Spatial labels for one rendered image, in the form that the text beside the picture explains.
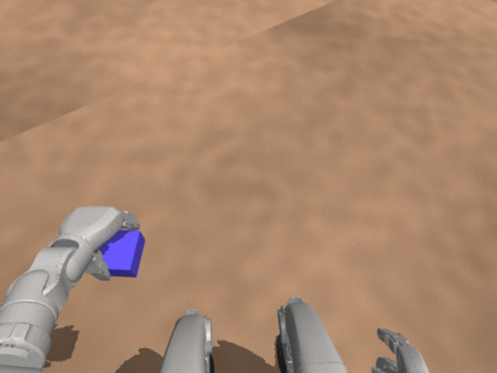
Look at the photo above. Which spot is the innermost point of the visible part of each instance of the left robot arm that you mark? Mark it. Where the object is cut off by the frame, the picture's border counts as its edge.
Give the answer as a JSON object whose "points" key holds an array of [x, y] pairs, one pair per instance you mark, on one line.
{"points": [[33, 301]]}

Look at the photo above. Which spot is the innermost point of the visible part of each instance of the small box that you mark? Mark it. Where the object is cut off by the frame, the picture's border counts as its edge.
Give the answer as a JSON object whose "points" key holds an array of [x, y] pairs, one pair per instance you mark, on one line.
{"points": [[122, 253]]}

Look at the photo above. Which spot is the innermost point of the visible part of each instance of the right robot hand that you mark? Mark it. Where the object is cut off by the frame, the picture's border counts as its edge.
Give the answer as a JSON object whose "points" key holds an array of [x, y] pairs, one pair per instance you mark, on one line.
{"points": [[409, 360]]}

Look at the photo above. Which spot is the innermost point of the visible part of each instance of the left robot hand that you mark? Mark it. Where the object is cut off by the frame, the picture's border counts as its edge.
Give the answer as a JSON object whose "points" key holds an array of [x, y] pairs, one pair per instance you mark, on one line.
{"points": [[97, 225]]}

